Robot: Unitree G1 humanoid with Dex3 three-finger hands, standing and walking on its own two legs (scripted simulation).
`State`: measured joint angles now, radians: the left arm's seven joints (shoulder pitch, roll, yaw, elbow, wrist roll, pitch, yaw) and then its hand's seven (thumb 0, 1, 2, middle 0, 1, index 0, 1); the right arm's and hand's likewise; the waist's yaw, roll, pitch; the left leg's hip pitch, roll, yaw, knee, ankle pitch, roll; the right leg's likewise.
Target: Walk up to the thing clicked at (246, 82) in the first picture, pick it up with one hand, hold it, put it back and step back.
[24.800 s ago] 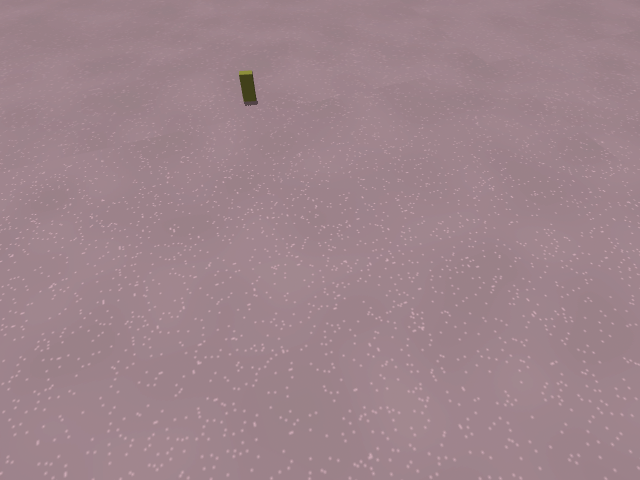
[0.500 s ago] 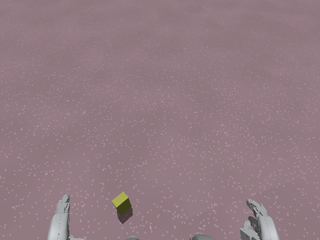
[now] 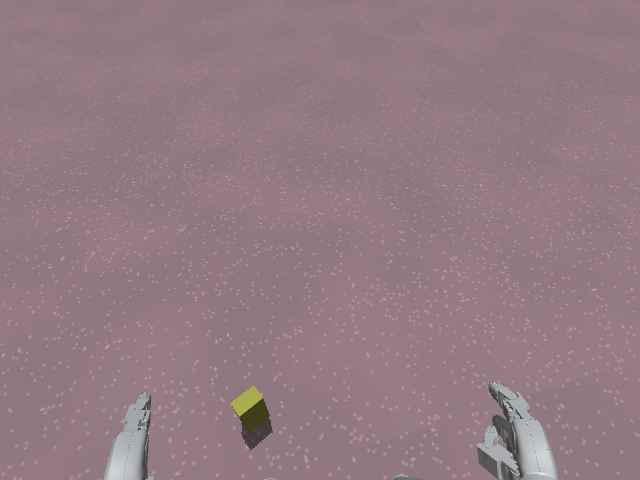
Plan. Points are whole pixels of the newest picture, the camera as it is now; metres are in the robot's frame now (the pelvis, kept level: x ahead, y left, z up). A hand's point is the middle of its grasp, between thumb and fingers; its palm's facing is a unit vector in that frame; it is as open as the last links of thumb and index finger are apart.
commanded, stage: home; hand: left
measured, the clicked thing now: (251, 409) +0.40 +0.20 -0.64
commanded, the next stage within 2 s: stand in 1.26 s
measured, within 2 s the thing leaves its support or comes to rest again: neither
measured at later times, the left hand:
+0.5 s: hand (188, 474) +0.16 +0.18 -0.06, palm faces +0.10 -0.95 -0.29, open 17.5 cm
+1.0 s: hand (182, 472) +0.16 +0.18 -0.06, palm faces +0.10 -0.95 -0.29, open 17.5 cm
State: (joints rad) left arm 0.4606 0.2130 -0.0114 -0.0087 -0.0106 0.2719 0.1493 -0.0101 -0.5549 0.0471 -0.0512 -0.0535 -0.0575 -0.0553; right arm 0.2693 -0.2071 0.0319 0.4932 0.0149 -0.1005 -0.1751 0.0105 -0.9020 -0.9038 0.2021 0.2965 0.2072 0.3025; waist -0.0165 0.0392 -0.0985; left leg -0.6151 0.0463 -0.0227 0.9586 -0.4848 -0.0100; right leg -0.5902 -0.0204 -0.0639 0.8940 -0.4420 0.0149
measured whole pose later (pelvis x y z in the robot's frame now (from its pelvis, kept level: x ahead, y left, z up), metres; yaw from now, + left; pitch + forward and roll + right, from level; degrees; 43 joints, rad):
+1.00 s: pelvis -0.01 +0.00 +0.00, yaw +0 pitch +7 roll -2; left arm 0.45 0.20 -0.01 0.03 0.00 0.26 0.14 -0.01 -0.56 0.05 -0.05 -0.05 -0.06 -0.05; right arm 0.27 -0.20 0.03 0.52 0.01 -0.12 -0.18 0.01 -0.90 -0.90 0.20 0.30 0.21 0.30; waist -0.02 0.04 -0.09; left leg -0.59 0.05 -0.01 0.94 -0.47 -0.01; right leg -0.58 -0.02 -0.05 0.88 -0.42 0.02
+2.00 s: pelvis -0.01 +0.01 +0.03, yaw +0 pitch +0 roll +0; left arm 0.23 0.33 0.02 0.84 0.05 0.00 0.02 0.01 0.84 0.89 -0.20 -0.30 -0.21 -0.30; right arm 0.20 -0.32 -0.04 0.91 -0.05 -0.01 -0.01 0.01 -0.91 -0.90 0.20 0.30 0.21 0.30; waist 0.01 -0.01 0.03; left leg -0.31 0.01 0.02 0.66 -0.35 0.01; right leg -0.32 -0.05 -0.03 0.65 -0.32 0.03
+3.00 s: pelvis -0.01 +0.00 +0.06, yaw +0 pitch -3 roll +0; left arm 0.11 0.32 0.00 1.17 0.02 -0.02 0.01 0.01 0.90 0.90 -0.20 -0.30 -0.21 -0.30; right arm 0.13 -0.34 -0.01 1.15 -0.02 0.00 0.00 0.00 -0.91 -0.90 0.20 0.30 0.20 0.30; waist 0.01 0.01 0.06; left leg -0.12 0.01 0.02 0.34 -0.17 -0.01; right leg -0.13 -0.04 -0.04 0.34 -0.15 0.02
